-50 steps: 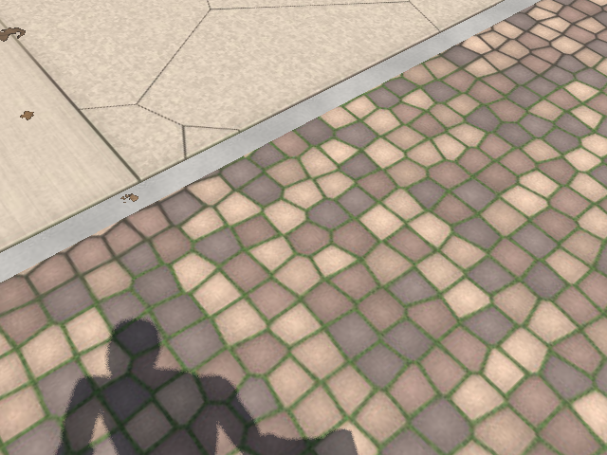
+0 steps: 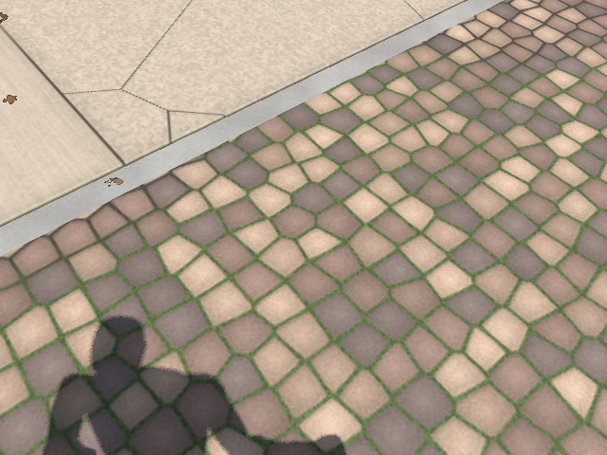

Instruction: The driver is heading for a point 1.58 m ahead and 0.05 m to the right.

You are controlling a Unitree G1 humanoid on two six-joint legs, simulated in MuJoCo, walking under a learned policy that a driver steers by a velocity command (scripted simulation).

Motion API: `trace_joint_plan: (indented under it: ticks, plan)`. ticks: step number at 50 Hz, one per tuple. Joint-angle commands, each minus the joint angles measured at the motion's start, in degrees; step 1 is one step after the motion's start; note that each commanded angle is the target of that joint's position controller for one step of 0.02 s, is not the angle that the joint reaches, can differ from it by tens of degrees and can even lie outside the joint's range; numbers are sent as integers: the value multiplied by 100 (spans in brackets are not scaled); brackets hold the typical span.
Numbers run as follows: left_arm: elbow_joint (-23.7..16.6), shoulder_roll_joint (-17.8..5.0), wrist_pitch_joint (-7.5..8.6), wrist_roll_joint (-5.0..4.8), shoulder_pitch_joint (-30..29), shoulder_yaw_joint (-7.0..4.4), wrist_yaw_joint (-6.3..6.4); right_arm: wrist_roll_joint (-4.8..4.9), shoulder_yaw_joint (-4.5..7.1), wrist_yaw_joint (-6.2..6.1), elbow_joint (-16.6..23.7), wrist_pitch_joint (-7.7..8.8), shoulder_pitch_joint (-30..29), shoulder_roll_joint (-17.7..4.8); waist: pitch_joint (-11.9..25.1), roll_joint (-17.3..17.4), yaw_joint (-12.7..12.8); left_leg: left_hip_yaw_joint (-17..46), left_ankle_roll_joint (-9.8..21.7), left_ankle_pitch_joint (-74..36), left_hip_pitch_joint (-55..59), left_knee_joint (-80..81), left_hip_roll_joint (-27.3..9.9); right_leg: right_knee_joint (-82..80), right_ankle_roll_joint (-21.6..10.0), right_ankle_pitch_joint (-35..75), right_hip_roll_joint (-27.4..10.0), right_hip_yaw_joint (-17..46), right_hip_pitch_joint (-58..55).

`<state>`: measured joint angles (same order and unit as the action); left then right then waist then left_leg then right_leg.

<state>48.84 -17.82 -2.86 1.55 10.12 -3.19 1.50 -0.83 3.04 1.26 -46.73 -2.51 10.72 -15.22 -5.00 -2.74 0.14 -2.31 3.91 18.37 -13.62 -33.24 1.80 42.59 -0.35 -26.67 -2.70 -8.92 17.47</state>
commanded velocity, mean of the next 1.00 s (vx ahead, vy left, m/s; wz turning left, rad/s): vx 0.28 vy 0.00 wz -0.03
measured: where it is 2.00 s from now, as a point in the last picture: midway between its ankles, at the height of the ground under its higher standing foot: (321, 414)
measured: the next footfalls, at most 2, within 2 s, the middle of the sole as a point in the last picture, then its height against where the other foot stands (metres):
right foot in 0.58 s outside the picture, level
left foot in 1.04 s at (270, 423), level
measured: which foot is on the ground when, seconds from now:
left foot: down 0.00-0.58, up 0.60-1.00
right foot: up 0.00-0.56, down 0.58-1.00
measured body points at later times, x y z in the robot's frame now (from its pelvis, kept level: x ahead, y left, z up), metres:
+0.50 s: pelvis +0.06 +0.00 +0.02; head +0.07 +0.00 +0.47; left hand +0.13 +0.29 -0.10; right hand +0.14 -0.26 -0.11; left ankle -0.01 +0.08 -0.73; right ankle +0.10 -0.10 -0.71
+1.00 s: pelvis +0.30 -0.02 +0.00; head +0.35 -0.03 +0.45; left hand +0.25 +0.26 -0.12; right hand +0.52 -0.26 -0.09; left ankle +0.47 +0.08 -0.70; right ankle +0.12 -0.10 -0.73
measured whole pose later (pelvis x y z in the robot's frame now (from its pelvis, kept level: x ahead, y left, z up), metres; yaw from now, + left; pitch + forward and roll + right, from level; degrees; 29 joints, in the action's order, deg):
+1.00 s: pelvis +0.30 -0.02 +0.00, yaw -7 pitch +3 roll +0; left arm 53.4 -14.5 2.7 0.4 28.2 -3.0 0.5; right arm -1.8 -0.6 2.1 -40.2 2.5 -1.4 -15.4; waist -2.9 1.7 5.5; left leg 0.3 -0.1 4.1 -34.4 -33.6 0.3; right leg 14.4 -6.2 -21.1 6.6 13.9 -5.7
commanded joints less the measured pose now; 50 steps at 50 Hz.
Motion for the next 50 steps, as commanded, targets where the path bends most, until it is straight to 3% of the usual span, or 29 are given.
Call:
trace_joint_plan:
  ticks: [1,2,4,7,10,13,15,18,23,26,28,29,30,31,32,33,34,37,39,42,46,48,50]
  plan:
    - [-592,-416,-27,-59,-289,-62,34,28,339,-122,190,67,668,-1304,382,922,-224,2555,1406,-2762,782,1696,-2041,2048,137,-559,164,1025,1504]
    - [-510,-464,12,-106,-186,-80,4,49,271,-152,296,33,199,-1063,226,734,-26,2141,1137,-2379,663,1731,-1617,1928,125,-10,84,1108,1487]
    - [-424,-591,48,41,-35,-128,-44,88,208,-180,436,30,-130,-866,402,893,55,1803,918,-2800,898,1637,-1196,1961,179,496,130,1054,1453]
    - [-467,-487,8,-3,0,-118,-84,98,242,-135,390,86,179,-987,629,668,-14,1851,922,-3161,1146,1529,-1157,1969,292,642,180,1085,1485]
    - [-569,-459,-31,-20,-157,-112,-53,66,271,-145,356,94,382,-1064,526,825,-124,2091,916,-2825,1230,1526,-1103,1569,357,621,184,1129,1654]
    - [-639,-520,9,49,-302,-122,-107,-1,277,-135,323,90,608,-1059,540,964,-268,2614,1044,105,1204,2010,-1021,1061,364,590,173,1122,1737]
    - [-669,-497,79,61,-445,-115,-155,-50,255,-129,292,126,688,-1022,366,1032,-344,2859,1095,916,1127,2239,-1061,713,341,628,164,1083,1774]
    - [-614,-324,237,73,-466,-41,-223,-88,188,-147,136,261,844,-917,334,924,-394,2714,1077,733,1120,2325,-1131,169,221,781,106,966,1506]
    - [-682,-364,375,-1,-634,-4,-295,-119,192,-143,-9,450,984,-1034,114,835,-453,2584,1080,921,896,2381,-1358,-391,-141,644,135,867,1103]
    - [-632,-296,435,-39,-331,23,-315,-88,196,-147,-34,530,829,-1055,-37,712,-197,2225,938,720,399,2291,-1403,-993,-382,772,236,770,260]
    - [-318,-297,503,-26,519,-10,-274,-52,147,-150,-33,564,662,-941,97,422,271,1638,676,97,-432,1587,-1099,-1758,-487,994,521,723,-1355]
    - [-110,-591,568,-5,1246,-110,-212,-93,53,-135,37,620,543,-688,377,-175,604,1035,449,-493,-982,315,-687,-2235,-639,493,15,1622,-2309]
    - [-72,-1276,600,28,1885,-263,-173,-74,-68,-80,352,686,372,-299,715,-1358,711,113,69,437,-2239,-1570,132,-3173,-1265,-946,-1490,4325,-3116]
    - [33,-1200,578,-72,1829,-266,-245,-195,41,-93,391,670,237,-778,327,-829,530,354,24,1151,-3015,-2399,269,-3445,-1638,-1162,-1785,5402,-2713]
    - [-91,-932,579,-88,1414,-217,-292,-228,54,-58,346,672,228,-831,-50,-226,276,607,35,699,-3120,-2797,-136,-3260,-1665,-875,-1607,4833,-2349]
    - [-169,-703,608,-79,1149,-170,-310,-190,28,-1,306,711,159,-784,-103,16,187,631,-13,207,-2994,-2794,-316,-3230,-1552,-145,-1287,4232,-2066]
    - [-198,-602,629,-76,1046,-143,-288,-166,17,32,298,725,133,-740,-71,41,98,584,-91,-100,-2820,-2627,-431,-3275,-1396,568,-999,3725,-1917]
    - [-49,-518,697,-157,1288,-123,-220,-262,-38,86,338,598,23,-642,206,-114,39,333,-400,-454,-2606,-2453,-422,-3180,-1288,2784,-588,2978,-1898]
    - [49,-560,701,-192,1523,-152,-191,-239,-76,89,486,536,-302,-578,230,-78,87,196,-546,-599,-2741,-2307,-406,-3130,-1303,3553,-494,2791,-1855]
    - [159,-521,655,-165,1810,-161,-152,-194,-152,105,796,514,-1063,-487,92,-106,271,32,-659,-986,-2825,-1619,-319,-3087,-1224,4094,-311,2672,-1684]
    - [241,-579,613,-126,2053,-183,-96,-111,-251,123,1095,550,-1779,-407,78,-214,497,-13,-568,-1544,-2371,-507,-91,-2885,-1075,4663,-279,2771,-1683]
    - [221,-646,617,-111,1940,-202,-57,-73,-239,81,1156,569,-1745,-520,136,-264,391,101,-416,-1634,-1870,-97,-36,-2752,-962,4952,-394,2933,-1722]
    - [115,-758,639,-99,1549,-226,-48,-57,-150,-17,934,597,-964,-761,457,-283,-26,145,-213,-1339,-553,244,170,-2121,-710,5902,-316,2897,-1502]
Keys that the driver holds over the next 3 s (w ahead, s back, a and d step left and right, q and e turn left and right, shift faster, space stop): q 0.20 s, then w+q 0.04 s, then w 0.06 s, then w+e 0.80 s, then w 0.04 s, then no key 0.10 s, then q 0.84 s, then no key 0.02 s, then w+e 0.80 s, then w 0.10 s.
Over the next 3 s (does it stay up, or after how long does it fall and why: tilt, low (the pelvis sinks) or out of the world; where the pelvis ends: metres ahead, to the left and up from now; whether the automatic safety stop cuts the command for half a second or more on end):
stays up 0.86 -0.04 -0.01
